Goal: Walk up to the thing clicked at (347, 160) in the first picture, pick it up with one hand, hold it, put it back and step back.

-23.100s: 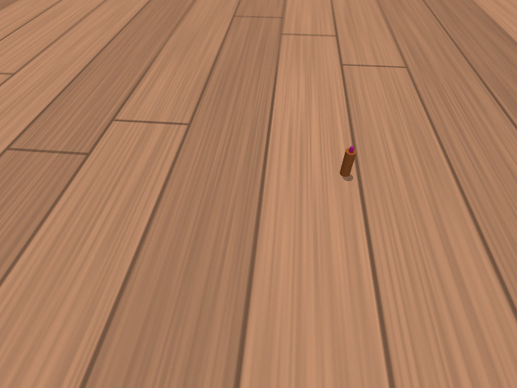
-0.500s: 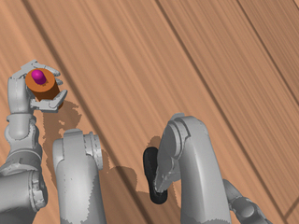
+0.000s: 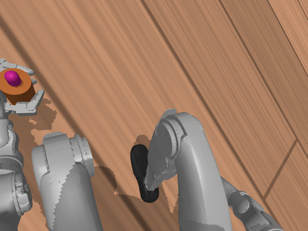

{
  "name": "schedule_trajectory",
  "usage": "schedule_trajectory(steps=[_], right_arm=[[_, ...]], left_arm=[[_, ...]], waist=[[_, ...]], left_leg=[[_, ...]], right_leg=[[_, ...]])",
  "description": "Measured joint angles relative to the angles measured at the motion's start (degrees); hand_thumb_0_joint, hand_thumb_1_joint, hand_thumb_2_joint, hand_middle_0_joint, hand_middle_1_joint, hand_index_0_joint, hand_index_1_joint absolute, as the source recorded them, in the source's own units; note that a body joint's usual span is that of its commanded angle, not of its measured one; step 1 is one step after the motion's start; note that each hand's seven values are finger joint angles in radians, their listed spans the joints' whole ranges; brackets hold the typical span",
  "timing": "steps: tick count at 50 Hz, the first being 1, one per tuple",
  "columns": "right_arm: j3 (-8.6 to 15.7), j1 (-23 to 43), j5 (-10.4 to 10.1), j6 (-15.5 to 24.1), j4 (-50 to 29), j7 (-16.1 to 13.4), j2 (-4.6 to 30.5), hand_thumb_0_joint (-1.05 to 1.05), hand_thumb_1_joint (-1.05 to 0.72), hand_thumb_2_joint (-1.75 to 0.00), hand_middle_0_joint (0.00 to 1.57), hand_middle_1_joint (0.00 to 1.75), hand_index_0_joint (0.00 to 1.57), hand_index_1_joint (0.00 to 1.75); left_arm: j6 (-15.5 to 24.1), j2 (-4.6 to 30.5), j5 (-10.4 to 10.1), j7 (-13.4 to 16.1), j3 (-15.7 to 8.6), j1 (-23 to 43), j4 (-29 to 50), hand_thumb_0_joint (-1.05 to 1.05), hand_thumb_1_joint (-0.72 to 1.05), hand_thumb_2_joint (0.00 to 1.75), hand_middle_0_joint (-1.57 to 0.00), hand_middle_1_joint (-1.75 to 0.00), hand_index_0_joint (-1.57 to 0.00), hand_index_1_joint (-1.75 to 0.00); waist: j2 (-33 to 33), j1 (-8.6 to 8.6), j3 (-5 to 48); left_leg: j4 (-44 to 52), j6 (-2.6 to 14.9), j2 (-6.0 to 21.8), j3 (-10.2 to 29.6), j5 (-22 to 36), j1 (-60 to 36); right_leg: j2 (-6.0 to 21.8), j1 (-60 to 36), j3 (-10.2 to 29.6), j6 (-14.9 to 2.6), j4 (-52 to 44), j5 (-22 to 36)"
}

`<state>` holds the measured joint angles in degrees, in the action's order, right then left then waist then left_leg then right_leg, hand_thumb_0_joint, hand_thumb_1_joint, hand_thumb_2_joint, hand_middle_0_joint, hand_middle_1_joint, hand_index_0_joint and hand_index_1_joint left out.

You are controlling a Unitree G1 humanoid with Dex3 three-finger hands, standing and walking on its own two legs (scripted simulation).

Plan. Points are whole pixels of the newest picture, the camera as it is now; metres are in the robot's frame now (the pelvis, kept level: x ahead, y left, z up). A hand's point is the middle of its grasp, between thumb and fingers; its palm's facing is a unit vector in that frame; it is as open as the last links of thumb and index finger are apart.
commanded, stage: lower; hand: left
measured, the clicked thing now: (20, 91) +0.44 +0.22 -0.15
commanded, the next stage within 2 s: loosen in 0.92 s
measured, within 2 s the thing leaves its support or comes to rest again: rests again in 0.88 s
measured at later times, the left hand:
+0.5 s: hand (25, 93) +0.44 +0.22 -0.17, palm faces +0.15 -0.99 +0.00, open 7.6 cm
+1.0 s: hand (26, 97) +0.44 +0.22 -0.19, palm faces +0.16 -0.99 -0.01, open 7.6 cm
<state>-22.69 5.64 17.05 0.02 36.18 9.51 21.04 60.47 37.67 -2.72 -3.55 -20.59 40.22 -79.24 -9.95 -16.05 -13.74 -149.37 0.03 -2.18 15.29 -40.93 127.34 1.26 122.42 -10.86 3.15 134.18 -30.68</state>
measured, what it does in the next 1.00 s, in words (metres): stands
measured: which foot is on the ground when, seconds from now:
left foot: down 0.00-1.00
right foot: down 0.00-1.00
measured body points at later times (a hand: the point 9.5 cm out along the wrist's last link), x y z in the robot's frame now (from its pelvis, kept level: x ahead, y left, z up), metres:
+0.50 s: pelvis +0.00 +0.01 +0.00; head +0.24 +0.17 +0.33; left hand +0.43 +0.27 -0.17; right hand +0.14 -0.25 -0.05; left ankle +0.08 +0.12 -0.26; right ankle +0.15 -0.13 -0.26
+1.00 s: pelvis +0.00 +0.01 +0.00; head +0.25 +0.18 +0.32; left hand +0.42 +0.27 -0.18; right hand +0.14 -0.25 -0.04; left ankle +0.08 +0.12 -0.26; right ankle +0.15 -0.13 -0.26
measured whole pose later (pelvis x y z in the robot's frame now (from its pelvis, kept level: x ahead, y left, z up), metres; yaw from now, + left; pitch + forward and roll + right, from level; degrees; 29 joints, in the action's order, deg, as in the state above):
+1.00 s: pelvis +0.00 +0.01 +0.00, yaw -3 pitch +14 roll -19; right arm -29.3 9.8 20.3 0.3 33.6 9.9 21.6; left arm 66.3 44.5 -1.8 2.0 -19.9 39.0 -84.3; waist -14.2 -17.0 -17.9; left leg -151.5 0.5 -1.9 19.6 -42.0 125.8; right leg -0.3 119.2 -14.3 4.1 132.6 -30.1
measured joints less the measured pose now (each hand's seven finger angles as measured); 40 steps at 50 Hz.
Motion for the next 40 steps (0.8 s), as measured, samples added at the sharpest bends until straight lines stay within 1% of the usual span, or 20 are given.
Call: schedule_trajectory(steps=[9,15,33,40], right_arm=[[-2.2,1.0,1.0,0.0,-0.9,0.1,0.2,0.00,-0.91,-0.91,0.20,0.30,0.21,0.30],[-3.2,1.7,1.5,0.1,-1.3,0.2,0.3,0.00,-0.91,-0.91,0.20,0.30,0.21,0.30],[-5.0,3.1,2.5,0.1,-2.1,0.3,0.4,0.00,-0.90,-0.90,0.20,0.30,0.21,0.30],[-5.8,3.6,2.8,0.2,-2.4,0.4,0.4,0.00,-0.90,-0.90,0.20,0.30,0.21,0.30]], left_arm=[[1.6,2.0,0.4,1.7,0.2,0.1,-1.7,0.00,-0.11,1.11,-0.85,-1.05,-0.88,-1.05],[2.5,3.0,0.5,2.7,0.2,0.1,-2.5,0.00,-0.11,1.11,-0.85,-1.05,-0.88,-1.06],[4.2,5.2,1.1,4.7,1.1,-0.2,-4.0,0.00,-0.11,1.11,-0.85,-1.05,-0.87,-1.06],[5.0,6.0,1.1,5.2,0.8,-0.5,-4.6,0.00,-0.11,1.11,-0.84,-1.06,-0.87,-1.06]], waist=[[-1.2,-0.48,-1.3],[-1.8,-0.65,-2.1],[-3.3,-0.62,-3.2],[-3.7,-0.86,-3.5]], left_leg=[[-0.5,0.09,0.0,1.1,-0.1,-0.4],[-0.9,0.17,0.1,1.8,-0.2,-0.7],[-1.6,0.52,0.2,3.1,-0.7,-1.1],[-1.8,0.51,0.2,3.7,-0.9,-1.2]], right_leg=[[-0.4,-0.9,-0.9,0.31,-0.4,0.3],[-0.6,-1.5,-1.4,0.52,-0.7,0.4],[-1.2,-2.5,-2.5,0.71,-1.2,0.5],[-1.3,-2.8,-3.0,0.91,-1.4,0.5]])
